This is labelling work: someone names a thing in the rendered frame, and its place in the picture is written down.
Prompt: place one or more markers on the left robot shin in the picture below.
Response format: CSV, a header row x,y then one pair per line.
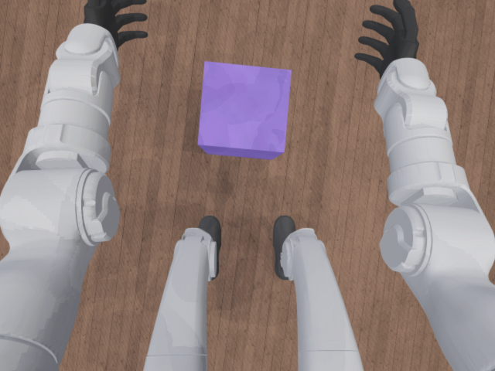
x,y
193,232

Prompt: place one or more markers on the robot left forearm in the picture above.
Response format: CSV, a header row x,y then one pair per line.
x,y
75,115

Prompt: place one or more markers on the right robot upper arm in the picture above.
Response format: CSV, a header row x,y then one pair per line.
x,y
445,254

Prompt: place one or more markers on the robot right forearm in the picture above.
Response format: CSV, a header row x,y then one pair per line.
x,y
418,140

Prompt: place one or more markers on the left robot foot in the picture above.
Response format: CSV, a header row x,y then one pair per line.
x,y
211,225

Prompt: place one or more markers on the carton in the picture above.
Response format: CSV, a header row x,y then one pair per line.
x,y
244,110

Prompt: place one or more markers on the left robot upper arm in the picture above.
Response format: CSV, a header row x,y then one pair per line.
x,y
53,220

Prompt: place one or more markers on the right robot hand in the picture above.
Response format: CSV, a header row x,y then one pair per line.
x,y
402,39

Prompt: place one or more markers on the left robot hand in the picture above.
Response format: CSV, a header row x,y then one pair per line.
x,y
102,13

